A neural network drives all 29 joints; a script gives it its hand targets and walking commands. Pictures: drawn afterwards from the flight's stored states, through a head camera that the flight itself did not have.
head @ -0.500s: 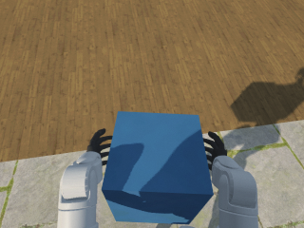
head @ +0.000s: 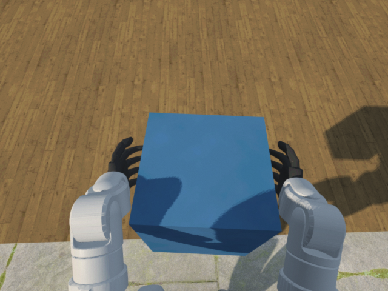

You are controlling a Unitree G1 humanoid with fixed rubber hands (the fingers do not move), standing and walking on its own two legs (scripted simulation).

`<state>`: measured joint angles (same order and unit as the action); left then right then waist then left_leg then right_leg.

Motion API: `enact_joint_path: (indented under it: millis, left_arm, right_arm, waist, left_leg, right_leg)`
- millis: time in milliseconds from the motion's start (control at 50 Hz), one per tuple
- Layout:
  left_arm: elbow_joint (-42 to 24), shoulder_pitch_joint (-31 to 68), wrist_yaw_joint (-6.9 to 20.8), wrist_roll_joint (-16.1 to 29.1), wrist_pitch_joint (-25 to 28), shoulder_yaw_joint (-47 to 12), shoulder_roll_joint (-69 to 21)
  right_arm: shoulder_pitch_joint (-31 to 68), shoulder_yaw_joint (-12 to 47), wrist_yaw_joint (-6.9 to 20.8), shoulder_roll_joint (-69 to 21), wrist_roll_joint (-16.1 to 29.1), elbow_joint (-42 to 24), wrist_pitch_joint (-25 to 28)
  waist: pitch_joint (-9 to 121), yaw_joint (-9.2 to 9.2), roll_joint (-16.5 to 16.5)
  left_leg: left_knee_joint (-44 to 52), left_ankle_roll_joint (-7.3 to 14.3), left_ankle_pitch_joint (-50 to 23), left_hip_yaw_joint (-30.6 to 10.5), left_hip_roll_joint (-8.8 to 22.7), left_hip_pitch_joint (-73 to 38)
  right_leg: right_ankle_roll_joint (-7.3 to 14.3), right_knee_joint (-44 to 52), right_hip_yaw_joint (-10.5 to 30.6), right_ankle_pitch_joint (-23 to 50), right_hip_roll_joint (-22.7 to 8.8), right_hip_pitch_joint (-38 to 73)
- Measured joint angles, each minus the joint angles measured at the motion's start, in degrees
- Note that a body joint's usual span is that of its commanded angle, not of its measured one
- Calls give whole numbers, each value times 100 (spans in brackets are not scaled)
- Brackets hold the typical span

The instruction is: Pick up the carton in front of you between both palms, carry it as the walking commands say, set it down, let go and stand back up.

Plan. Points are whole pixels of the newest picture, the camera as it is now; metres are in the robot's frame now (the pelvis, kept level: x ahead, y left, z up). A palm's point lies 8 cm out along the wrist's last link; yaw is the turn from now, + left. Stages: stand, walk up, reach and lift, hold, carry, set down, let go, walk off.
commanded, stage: carry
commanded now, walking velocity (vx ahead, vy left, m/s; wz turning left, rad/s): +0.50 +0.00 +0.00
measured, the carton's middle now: (202, 191) +0.30 +0.00 +0.03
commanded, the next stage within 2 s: none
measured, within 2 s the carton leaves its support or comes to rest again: neither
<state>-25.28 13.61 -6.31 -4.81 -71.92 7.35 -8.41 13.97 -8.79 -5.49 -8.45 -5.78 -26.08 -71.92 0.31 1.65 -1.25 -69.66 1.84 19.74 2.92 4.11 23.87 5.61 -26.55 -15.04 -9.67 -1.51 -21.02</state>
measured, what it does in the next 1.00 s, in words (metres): climbs: left foot, then right foot 0.03 m higher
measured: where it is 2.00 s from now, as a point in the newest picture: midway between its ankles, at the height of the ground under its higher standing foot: (204, 104)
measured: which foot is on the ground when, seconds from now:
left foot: up 0.00-0.32, down 0.34-0.78, up 0.80-1.00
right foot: down 0.00-0.36, up 0.38-0.74, down 0.76-1.00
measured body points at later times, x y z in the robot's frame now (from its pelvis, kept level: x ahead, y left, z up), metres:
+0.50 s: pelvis +0.32 +0.04 +0.00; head +0.40 +0.05 +0.44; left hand +0.74 +0.16 +0.11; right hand +0.70 -0.14 +0.12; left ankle +0.37 +0.10 -0.73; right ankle +0.22 -0.08 -0.62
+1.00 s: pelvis +0.66 +0.00 +0.04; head +0.75 +0.01 +0.47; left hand +1.04 +0.19 +0.17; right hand +1.07 -0.11 +0.17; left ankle +0.67 +0.12 -0.60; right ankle +0.65 -0.07 -0.70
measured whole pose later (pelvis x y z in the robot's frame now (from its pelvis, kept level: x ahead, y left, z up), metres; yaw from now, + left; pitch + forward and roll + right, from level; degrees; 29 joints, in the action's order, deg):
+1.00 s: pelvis +0.66 +0.00 +0.04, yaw -2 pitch +6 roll +0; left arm -9.9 44.5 -8.6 -1.2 -73.6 15.2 -2.4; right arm 44.8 -18.2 -6.3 -3.6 -5.3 -12.0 -74.3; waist -7.2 7.4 0.8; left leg -72.1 3.0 26.6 0.9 0.6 42.2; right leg 2.4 -27.1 -5.9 -22.8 0.8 -18.8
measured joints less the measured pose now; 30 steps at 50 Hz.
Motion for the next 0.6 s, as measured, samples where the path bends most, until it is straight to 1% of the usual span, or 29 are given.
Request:
enact_joint_path:
  millis: [40, 80, 140, 200, 260, 300, 320, 340, 360, 380, 400, 420, 440, 460, 480, 520, 600]
  left_arm:
    - [-154, 126, -6, 21, -18, 106, -25]
    - [-218, 307, -7, 38, -28, 219, -47]
    - [-36, 743, -13, 54, -82, 293, 70]
    - [496, 1353, -73, 67, -201, 290, 304]
    - [1187, 1991, -101, 92, -367, 311, 542]
    - [1646, 2386, -119, 115, -484, 326, 692]
    - [1868, 2578, -122, 131, -541, 343, 776]
    - [2089, 2763, -123, 156, -586, 365, 873]
    - [2326, 2949, -123, 199, -592, 387, 983]
    - [2543, 3088, -123, 247, -587, 428, 1078]
    - [2740, 3195, -124, 282, -587, 475, 1134]
    - [2900, 3285, -127, 290, -594, 518, 1157]
    - [3010, 3363, -132, 275, -606, 561, 1152]
    - [3067, 3431, -140, 244, -617, 606, 1127]
    - [3079, 3492, -153, 210, -618, 653, 1092]
    - [2987, 3579, -174, 140, -579, 747, 1003]
    - [2536, 3566, -192, 25, -388, 904, 790]
  right_arm:
    - [181, -34, -5, -38, 6, -76, -1]
    - [378, -79, -8, -53, 2, -104, 2]
    - [802, -119, -40, 93, 17, 55, -67]
    - [1380, -151, -126, 374, 71, 528, -218]
    - [1995, -239, -157, 654, 163, 1206, -385]
    - [2390, -299, -164, 805, 216, 1698, -470]
    - [2603, -325, -165, 863, 234, 1967, -496]
    - [2824, -348, -167, 904, 241, 2257, -500]
    - [3015, -377, -170, 915, 228, 2529, -454]
    - [3183, -393, -176, 912, 207, 2797, -406]
    - [3307, -407, -188, 915, 195, 3017, -389]
    - [3367, -428, -201, 915, 198, 3162, -381]
    - [3388, -454, -214, 917, 215, 3233, -381]
    - [3390, -492, -230, 916, 240, 3243, -381]
    - [3390, -546, -247, 908, 266, 3210, -375]
    - [3391, -672, -275, 866, 291, 3051, -330]
    - [3338, -881, -318, 695, 259, 2585, -129]
  waist:
    - [-35, 0, 39]
    - [-8, -4, 61]
    - [76, -15, 57]
    - [166, -18, 32]
    - [239, -24, 46]
    - [269, -36, 103]
    - [268, -60, 145]
    - [266, -102, 187]
    - [215, -181, 312]
    - [143, -270, 362]
    - [65, -324, 331]
    - [-27, -361, 318]
    - [-122, -390, 301]
    - [-220, -409, 281]
    - [-321, -421, 263]
    - [-506, -437, 227]
    - [-695, -441, 205]
  left_leg:
    - [324, 0, -250, 29, 71, 522]
    - [838, -45, -415, 61, 135, 891]
    - [1694, -94, -747, 136, 195, 1217]
    - [2514, -57, -1109, 255, 195, 1322]
    - [3121, 56, -1378, 418, 98, 1237]
    - [3446, 160, -1398, 550, -17, 1048]
    - [3657, 197, -1386, 651, -102, 869]
    - [3774, 245, -1061, 746, -171, 663]
    - [3514, 321, -715, 814, -246, 682]
    - [3275, 401, -491, 833, -284, 716]
    - [3232, 471, -574, 822, -281, 677]
    - [3231, 515, -495, 812, -299, 602]
    - [3304, 535, -395, 794, -320, 496]
    - [3424, 531, -321, 771, -338, 373]
    - [3560, 518, -274, 752, -351, 242]
    - [3806, 497, -214, 714, -366, -14]
    - [4079, 478, 65, 637, -397, -494]
  right_leg:
    - [-50, 317, 62, -25, 4, 304]
    - [-90, 564, 129, -93, 6, 593]
    - [-171, 791, 220, -282, 13, 1008]
    - [-279, 828, 293, -594, 36, 1383]
    - [-426, 709, 357, -1024, 40, 1736]
    - [-542, 493, 409, -1400, 5, 1940]
    - [-592, 228, 424, -1646, -49, 1989]
    - [-607, -260, 427, -1922, -134, 1933]
    - [-566, -1055, 517, -1909, -292, 1666]
    - [-533, -2046, 791, -1856, -286, 1254]
    - [-485, -3020, 1045, -1829, -176, 798]
    - [-420, -3818, 1217, -1756, -91, 356]
    - [-362, -4378, 1306, -1644, -35, -61]
    - [-323, -4699, 1344, -1509, -11, -446]
    - [-304, -4835, 1356, -1385, -10, -794]
    - [-300, -4803, 1353, -1220, -36, -1397]
    - [-312, -4362, 1298, -1048, -120, -2296]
